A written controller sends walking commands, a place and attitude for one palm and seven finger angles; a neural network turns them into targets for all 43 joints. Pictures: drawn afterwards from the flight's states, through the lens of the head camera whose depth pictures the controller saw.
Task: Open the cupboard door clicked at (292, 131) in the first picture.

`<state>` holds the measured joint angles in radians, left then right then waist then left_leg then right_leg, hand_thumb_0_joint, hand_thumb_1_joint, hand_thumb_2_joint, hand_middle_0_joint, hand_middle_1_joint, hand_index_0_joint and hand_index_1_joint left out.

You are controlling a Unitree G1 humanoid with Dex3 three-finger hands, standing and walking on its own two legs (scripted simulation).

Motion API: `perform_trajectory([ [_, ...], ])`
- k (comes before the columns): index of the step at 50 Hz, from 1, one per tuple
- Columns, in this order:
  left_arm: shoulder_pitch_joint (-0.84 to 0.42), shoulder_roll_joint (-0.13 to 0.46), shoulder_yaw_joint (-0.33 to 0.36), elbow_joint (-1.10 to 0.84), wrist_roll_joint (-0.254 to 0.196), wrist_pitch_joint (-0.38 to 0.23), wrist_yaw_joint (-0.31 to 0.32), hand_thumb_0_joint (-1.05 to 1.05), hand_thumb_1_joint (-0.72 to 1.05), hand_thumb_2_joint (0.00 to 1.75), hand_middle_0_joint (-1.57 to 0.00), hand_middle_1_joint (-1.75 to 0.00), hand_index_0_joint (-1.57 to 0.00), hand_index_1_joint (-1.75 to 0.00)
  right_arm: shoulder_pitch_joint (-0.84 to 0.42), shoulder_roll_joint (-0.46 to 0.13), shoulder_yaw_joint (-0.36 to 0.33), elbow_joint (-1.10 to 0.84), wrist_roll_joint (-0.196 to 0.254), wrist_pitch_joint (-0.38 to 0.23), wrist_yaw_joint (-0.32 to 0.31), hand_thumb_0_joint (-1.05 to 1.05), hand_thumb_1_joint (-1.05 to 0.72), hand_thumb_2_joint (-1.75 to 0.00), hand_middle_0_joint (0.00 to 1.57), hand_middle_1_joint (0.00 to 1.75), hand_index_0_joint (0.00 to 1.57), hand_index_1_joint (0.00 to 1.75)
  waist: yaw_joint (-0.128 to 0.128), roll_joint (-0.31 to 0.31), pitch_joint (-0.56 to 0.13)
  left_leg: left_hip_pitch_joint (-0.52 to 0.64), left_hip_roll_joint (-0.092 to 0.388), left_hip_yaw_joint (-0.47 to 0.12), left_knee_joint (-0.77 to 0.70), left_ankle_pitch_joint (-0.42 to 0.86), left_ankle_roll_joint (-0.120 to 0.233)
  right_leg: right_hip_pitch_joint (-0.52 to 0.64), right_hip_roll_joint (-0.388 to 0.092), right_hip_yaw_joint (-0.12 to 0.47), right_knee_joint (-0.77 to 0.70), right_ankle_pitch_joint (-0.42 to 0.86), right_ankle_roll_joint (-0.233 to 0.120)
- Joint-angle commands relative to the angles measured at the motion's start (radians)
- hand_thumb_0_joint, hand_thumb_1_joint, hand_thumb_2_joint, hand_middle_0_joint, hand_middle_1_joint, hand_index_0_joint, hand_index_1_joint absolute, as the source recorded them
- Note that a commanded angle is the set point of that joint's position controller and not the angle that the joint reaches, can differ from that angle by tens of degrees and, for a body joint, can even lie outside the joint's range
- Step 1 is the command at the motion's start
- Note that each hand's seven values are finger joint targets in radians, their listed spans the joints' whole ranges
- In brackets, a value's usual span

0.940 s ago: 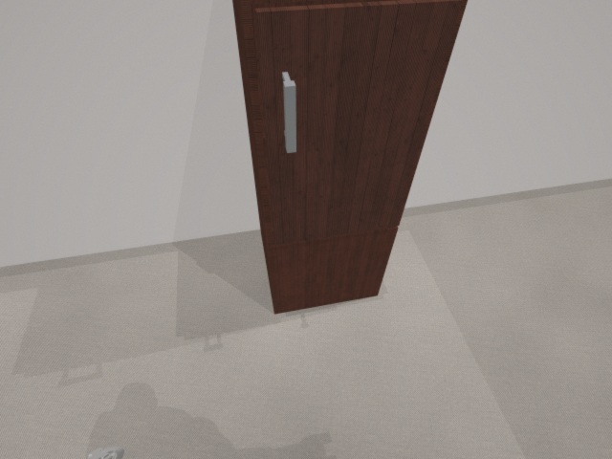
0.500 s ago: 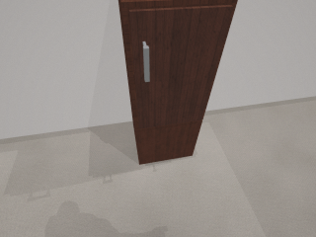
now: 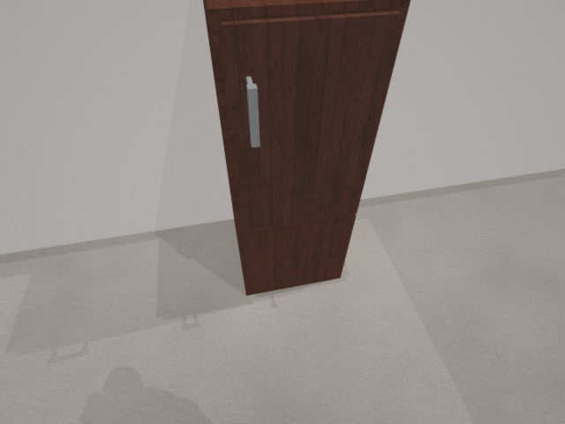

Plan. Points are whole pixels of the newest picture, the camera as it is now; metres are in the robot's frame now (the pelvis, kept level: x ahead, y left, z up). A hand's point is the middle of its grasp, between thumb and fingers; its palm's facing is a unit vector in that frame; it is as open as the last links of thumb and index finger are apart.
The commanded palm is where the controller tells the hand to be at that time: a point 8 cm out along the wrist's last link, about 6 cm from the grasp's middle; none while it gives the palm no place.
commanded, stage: look at it before walking up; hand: left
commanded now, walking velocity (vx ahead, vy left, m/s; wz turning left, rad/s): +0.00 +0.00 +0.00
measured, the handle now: (252, 112) +0.70 +0.11 +0.08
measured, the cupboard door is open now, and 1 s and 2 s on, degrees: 0 0 0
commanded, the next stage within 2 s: walk to a spot facing it in 0.50 s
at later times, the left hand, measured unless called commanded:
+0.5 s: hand out of the picture +0.06 +0.23 -0.16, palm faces -0.02 -0.95 -0.30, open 7.4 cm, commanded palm none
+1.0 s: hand out of the picture +0.06 +0.18 -0.18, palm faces -0.12 -0.95 -0.28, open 7.4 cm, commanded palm none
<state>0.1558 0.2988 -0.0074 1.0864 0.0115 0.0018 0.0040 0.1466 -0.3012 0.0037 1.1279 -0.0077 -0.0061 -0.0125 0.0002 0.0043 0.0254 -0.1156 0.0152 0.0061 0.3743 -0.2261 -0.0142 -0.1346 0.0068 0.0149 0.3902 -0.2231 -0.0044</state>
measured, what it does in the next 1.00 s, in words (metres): stands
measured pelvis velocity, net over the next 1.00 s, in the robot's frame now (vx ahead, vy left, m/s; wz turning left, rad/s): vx -0.01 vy -0.02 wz -0.18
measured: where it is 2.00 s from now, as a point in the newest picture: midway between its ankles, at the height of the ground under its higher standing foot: outside the picture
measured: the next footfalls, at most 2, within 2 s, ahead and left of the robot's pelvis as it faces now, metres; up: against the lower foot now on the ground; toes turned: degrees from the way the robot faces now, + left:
left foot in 1.50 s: +0.06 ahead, +0.12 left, +0.00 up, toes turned -27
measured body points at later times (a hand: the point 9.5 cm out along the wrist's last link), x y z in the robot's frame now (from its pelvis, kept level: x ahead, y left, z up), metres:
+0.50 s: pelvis +0.00 +0.00 +0.00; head +0.01 +0.00 +0.45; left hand +0.06 +0.28 -0.14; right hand +0.06 -0.28 -0.14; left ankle -0.01 +0.13 -0.75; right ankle -0.01 -0.12 -0.75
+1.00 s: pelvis -0.01 -0.02 -0.03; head +0.01 -0.05 +0.42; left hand +0.07 +0.23 -0.16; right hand +0.02 -0.28 -0.19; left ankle -0.01 +0.13 -0.74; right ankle -0.01 -0.10 -0.75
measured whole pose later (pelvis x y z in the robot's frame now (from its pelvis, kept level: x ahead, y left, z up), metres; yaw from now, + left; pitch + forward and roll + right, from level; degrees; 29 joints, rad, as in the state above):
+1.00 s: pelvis -0.01 -0.02 -0.03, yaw -10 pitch -1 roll +1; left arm 0.24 0.22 0.05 0.96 0.03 0.05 -0.02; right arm 0.16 -0.24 -0.05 0.99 -0.01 0.03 -0.03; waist 0.03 0.03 0.09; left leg -0.28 0.10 0.13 0.76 -0.44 -0.04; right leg -0.33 0.03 -0.02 0.71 -0.34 -0.04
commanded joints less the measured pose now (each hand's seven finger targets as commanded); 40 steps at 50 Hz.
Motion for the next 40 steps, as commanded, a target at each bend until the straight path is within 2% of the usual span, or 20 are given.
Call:
perform_trajectory([
  [1,-0.026,0.184,0.039,-0.057,-0.001,-0.022,0.015,0.0,0.9,0.9,-0.2,-0.3,-0.2,-0.3,-0.033,-0.178,-0.031,-0.058,-0.005,-0.021,-0.008,0.0,-0.9,-0.9,0.2,0.3,0.2,0.3,0.0,-0.006,-0.018,-0.016,0.095,-0.077,-0.067,0.115,0.032,-0.027,-0.117,0.098,-0.074,0.12,-0.017],
  [9,-0.023,0.183,0.041,-0.059,0.001,-0.023,0.014,0.0,0.9,0.9,-0.2,-0.3,-0.2,-0.3,-0.019,-0.174,-0.032,-0.058,-0.005,-0.021,-0.007,0.0,-0.9,-0.9,0.2,0.3,0.2,0.3,-0.002,-0.012,-0.023,-0.022,0.093,-0.078,-0.062,0.106,0.031,-0.03,-0.117,0.101,-0.082,0.098,-0.016],
  [15,-0.018,0.181,0.042,-0.055,-0.001,-0.026,0.014,0.0,0.9,0.9,-0.2,-0.3,-0.2,-0.3,-0.018,-0.176,-0.032,-0.057,-0.004,-0.024,-0.009,0.0,-0.9,-0.9,0.2,0.3,0.2,0.3,-0.002,-0.01,-0.052,-0.004,0.097,-0.078,-0.055,0.15,0.031,-0.011,-0.118,0.097,-0.068,0.159,-0.018],
  [23,-0.013,0.185,0.042,-0.049,0.0,-0.026,0.014,0.0,0.9,0.9,-0.2,-0.3,-0.2,-0.3,-0.023,-0.179,-0.031,-0.055,-0.002,-0.024,-0.011,0.0,-0.9,-0.9,0.2,0.3,0.2,0.3,0.001,-0.001,-0.049,0.001,0.101,-0.079,-0.056,0.182,0.032,0.002,-0.119,0.089,-0.064,0.2,-0.018],
  [28,-0.013,0.186,0.042,-0.048,0.0,-0.026,0.014,0.0,0.9,0.9,-0.2,-0.3,-0.2,-0.3,-0.022,-0.179,-0.031,-0.056,-0.002,-0.023,-0.011,0.0,-0.9,-0.9,0.2,0.3,0.2,0.3,0.0,-0.016,-0.047,0.003,0.101,-0.08,-0.06,0.174,0.032,0.0,-0.119,0.09,-0.07,0.192,-0.018],
  [30,-0.019,0.186,0.041,-0.047,0.0,-0.024,0.013,0.0,0.9,0.9,-0.2,-0.3,-0.2,-0.3,-0.027,-0.181,-0.031,-0.054,-0.004,-0.023,-0.01,0.0,-0.9,-0.9,0.2,0.3,0.2,0.3,0.0,-0.003,-0.037,-0.002,0.099,-0.083,-0.066,0.162,0.031,-0.007,-0.118,0.091,-0.072,0.174,-0.016],
  [31,-0.019,0.184,0.042,-0.05,0.0,-0.023,0.013,0.0,0.9,0.9,-0.2,-0.3,-0.2,-0.3,-0.025,-0.181,-0.032,-0.056,-0.004,-0.023,-0.012,0.0,-0.9,-0.9,0.2,0.3,0.2,0.3,-0.002,-0.011,-0.04,0.012,0.104,-0.073,-0.062,0.17,0.03,-0.015,-0.116,0.097,-0.069,0.19,-0.018],
  [33,0.013,0.115,0.035,-0.049,-0.001,-0.003,0.016,0.0,0.9,0.9,-0.2,-0.3,-0.2,-0.3,0.017,-0.101,-0.023,-0.054,-0.006,-0.012,-0.016,0.0,-0.9,-0.9,0.2,0.3,0.2,0.3,-0.004,-0.009,-0.043,0.02,0.109,-0.038,-0.016,0.199,0.019,-0.042,-0.111,0.107,-0.026,0.259,-0.013],
  [34,0.022,0.108,0.039,-0.055,0.0,0.006,0.017,0.0,0.9,0.9,-0.2,-0.3,-0.2,-0.3,0.033,-0.093,-0.027,-0.059,-0.006,-0.006,-0.019,0.0,-0.9,-0.9,0.2,0.3,0.2,0.3,-0.006,-0.004,-0.043,0.015,0.111,-0.024,0.004,0.204,0.016,-0.054,-0.108,0.111,0.001,0.283,-0.014],
  [37,0.034,0.116,0.058,-0.097,0.004,0.024,0.012,0.0,0.9,0.9,-0.2,-0.3,-0.2,-0.3,0.041,-0.114,-0.049,-0.1,-0.007,0.008,-0.027,0.0,-0.9,-0.9,0.2,0.3,0.2,0.3,-0.008,0.004,-0.048,0.017,0.137,-0.004,0.05,0.201,0.023,-0.114,-0.085,0.124,0.084,0.313,-0.021],
  [40,0.035,0.105,0.071,-0.14,0.008,0.037,0.003,0.0,0.9,0.9,-0.2,-0.3,-0.2,-0.3,0.034,-0.13,-0.07,-0.147,-0.01,0.015,-0.03,0.0,-0.9,-0.9,0.2,0.3,0.2,0.3,-0.007,0.046,-0.028,-0.011,0.185,-0.026,0.047,0.134,0.05,-0.191,-0.041,0.111,0.186,0.236,-0.016],
])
